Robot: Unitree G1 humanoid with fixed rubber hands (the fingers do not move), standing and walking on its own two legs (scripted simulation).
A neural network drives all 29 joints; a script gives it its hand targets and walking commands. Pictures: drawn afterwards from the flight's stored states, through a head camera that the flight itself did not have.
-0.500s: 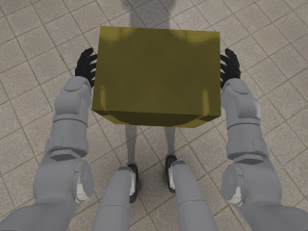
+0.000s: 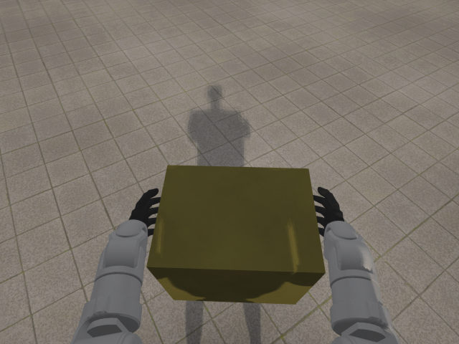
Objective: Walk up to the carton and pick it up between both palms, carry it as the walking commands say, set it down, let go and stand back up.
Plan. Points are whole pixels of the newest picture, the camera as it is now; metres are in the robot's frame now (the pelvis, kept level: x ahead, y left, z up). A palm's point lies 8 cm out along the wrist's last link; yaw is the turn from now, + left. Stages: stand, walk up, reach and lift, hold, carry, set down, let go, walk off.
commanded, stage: reach and lift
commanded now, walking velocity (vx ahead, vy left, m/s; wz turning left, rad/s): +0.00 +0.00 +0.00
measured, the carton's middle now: (235, 239) +0.32 -0.03 -0.06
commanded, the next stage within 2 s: hold in 1.40 s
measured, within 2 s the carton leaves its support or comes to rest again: neither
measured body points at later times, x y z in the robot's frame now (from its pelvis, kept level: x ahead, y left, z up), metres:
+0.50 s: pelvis -0.02 +0.00 +0.01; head -0.06 +0.00 +0.45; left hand +0.30 +0.16 +0.04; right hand +0.29 -0.21 +0.05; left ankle -0.02 +0.11 -0.74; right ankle +0.03 -0.13 -0.74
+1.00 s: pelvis +0.00 -0.01 +0.01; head -0.03 -0.01 +0.46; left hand +0.32 +0.16 +0.04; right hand +0.31 -0.20 +0.05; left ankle -0.02 +0.11 -0.74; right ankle +0.03 -0.13 -0.74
